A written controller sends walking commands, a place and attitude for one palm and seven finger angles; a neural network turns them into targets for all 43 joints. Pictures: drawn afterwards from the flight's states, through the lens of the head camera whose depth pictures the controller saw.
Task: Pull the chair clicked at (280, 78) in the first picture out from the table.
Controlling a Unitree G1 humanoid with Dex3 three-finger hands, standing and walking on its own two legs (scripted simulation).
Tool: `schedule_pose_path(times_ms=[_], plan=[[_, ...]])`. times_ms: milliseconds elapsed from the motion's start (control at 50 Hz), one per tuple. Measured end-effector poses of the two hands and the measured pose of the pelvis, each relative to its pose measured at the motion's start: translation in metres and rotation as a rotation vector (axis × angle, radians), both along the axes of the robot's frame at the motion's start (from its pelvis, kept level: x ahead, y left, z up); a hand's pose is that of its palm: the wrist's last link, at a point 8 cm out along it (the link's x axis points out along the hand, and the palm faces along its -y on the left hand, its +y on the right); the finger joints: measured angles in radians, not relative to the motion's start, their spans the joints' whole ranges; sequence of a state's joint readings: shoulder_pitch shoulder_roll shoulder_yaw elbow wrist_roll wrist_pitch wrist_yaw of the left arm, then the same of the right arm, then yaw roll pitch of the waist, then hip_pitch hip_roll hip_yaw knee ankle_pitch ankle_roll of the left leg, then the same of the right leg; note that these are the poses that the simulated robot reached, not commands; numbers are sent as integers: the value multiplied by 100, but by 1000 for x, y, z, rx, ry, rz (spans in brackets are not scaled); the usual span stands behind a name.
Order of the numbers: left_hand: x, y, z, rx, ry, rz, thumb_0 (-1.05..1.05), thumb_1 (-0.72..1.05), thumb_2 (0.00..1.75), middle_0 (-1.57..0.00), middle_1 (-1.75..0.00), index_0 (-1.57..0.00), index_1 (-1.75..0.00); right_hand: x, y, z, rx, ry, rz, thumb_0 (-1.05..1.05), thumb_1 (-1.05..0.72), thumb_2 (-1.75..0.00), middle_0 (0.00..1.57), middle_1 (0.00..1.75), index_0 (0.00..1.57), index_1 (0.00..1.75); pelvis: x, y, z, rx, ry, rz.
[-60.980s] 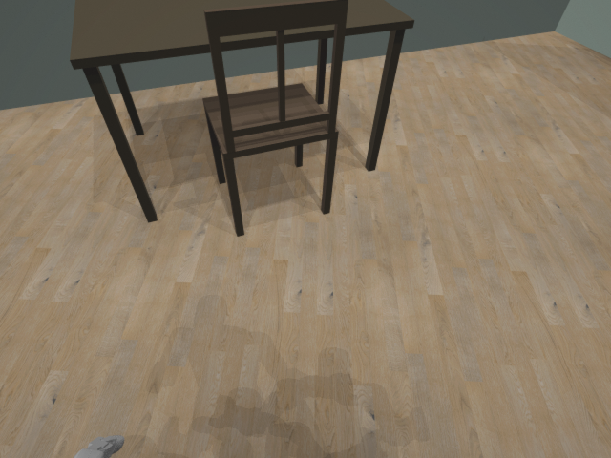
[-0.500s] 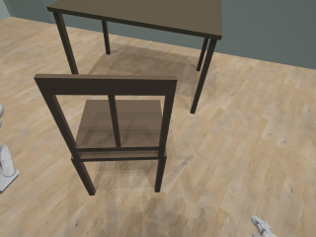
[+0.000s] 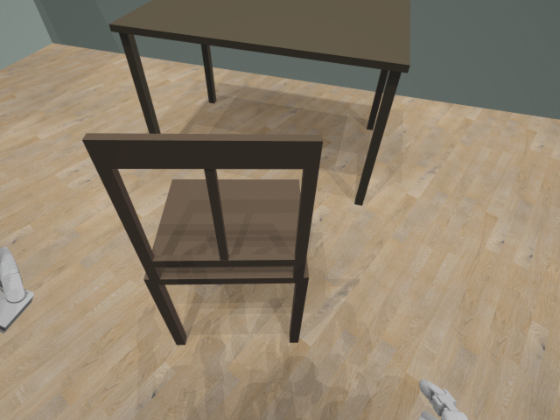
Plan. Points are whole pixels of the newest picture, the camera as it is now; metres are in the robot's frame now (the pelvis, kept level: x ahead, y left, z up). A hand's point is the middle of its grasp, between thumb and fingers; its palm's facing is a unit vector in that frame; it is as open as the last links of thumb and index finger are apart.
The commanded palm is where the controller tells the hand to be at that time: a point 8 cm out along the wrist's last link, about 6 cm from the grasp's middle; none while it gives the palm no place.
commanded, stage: let the arm hang, fingers relaxed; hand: left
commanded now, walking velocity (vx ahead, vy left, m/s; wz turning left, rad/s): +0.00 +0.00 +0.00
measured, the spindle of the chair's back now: (218, 218) +0.54 +0.16 -0.09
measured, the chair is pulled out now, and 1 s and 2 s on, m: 0.64 0.64 0.64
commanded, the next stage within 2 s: look to check the result in 1.16 s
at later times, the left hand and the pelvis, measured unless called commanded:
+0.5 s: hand out of the picture +0.09 +0.19 -0.17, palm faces +0.03 -0.98 -0.17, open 7.0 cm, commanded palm none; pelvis +0.03 +0.01 +0.00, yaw +1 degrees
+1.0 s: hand out of the picture +0.00 +0.15 -0.17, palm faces +0.03 -0.99 -0.16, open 7.3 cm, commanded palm none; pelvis +0.02 +0.00 +0.00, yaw +0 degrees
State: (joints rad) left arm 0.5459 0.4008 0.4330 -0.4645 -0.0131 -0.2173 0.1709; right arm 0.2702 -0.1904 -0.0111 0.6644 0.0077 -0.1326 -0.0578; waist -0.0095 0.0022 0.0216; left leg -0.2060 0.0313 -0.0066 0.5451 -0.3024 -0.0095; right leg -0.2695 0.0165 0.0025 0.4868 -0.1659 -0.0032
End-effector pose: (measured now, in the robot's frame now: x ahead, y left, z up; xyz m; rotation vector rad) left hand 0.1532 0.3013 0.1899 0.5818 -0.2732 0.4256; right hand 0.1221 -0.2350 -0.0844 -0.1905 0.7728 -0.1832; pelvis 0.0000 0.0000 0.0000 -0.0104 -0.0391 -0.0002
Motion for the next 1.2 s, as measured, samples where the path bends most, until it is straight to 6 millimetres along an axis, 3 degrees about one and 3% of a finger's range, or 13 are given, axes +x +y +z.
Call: schedule_pose_path(times_ms=[60,100,140,180,240,300,340,480,580,660,800,980,1200], plan=[[9,5,0,-9,3,15,1,89,90,-21,-30,-22,-31,8,-5,1,-8,6,-8,1,-90,-90,20,30,21,30,10,2,2,-9,14,-6],[25,10,-27,-38,111,11,1,89,90,-21,-30,-21,-31,14,-8,-6,-2,28,23,1,-90,-90,20,30,21,30,14,6,0,-8,39,8],[41,14,-85,-162,333,33,0,90,90,-20,-30,-21,-31,17,-8,-19,8,86,37,1,-90,-90,20,30,21,30,16,10,-2,-3,56,15],[45,6,-154,-305,593,61,0,90,90,-19,-29,-20,-30,15,-5,-31,20,143,36,1,-90,-90,20,30,20,30,19,14,-4,2,66,17],[22,-29,-246,-480,954,51,0,91,90,-19,-29,-20,-30,4,5,-38,35,222,29,1,-90,-90,20,30,20,30,23,17,-5,13,61,13],[-18,-75,-306,-626,1216,5,1,91,90,-19,-29,-20,-30,-17,15,-34,31,303,15,1,-90,-90,20,30,20,30,25,15,-3,22,46,8],[-42,-95,-326,-730,1301,-2,0,93,90,-20,-29,-20,-30,-33,19,-31,19,360,3,1,-90,-90,20,30,21,30,26,13,-2,18,38,11],[-65,-64,-329,-677,1350,95,-5,96,90,-21,-30,-21,-30,-81,16,-36,11,505,-54,1,-92,-90,20,30,21,30,25,13,3,-2,13,14],[-95,-43,-319,-618,1430,196,-2,93,90,-20,-30,-21,-30,-104,21,-50,63,557,-68,1,-91,-90,20,30,20,30,25,14,4,3,7,6],[-117,-37,-313,-600,1473,259,-1,92,90,-20,-29,-20,-30,-117,29,-58,108,596,-59,1,-91,-90,20,30,20,30,23,12,4,11,6,3],[-143,-57,-317,-630,1537,277,0,92,90,-20,-29,-20,-30,-129,34,-62,144,632,-56,0,-91,-90,20,30,20,30,20,5,5,16,6,-2],[-154,-99,-331,-707,1583,218,1,92,90,-20,-29,-20,-30,-136,25,-58,127,643,-77,0,-91,-90,20,30,20,30,16,-4,4,15,7,-5],[-160,-105,-332,-724,1586,229,1,92,90,-20,-30,-21,-30,-146,26,-58,131,665,-88,0,-91,-90,20,30,20,30,15,-7,4,13,10,-1]])
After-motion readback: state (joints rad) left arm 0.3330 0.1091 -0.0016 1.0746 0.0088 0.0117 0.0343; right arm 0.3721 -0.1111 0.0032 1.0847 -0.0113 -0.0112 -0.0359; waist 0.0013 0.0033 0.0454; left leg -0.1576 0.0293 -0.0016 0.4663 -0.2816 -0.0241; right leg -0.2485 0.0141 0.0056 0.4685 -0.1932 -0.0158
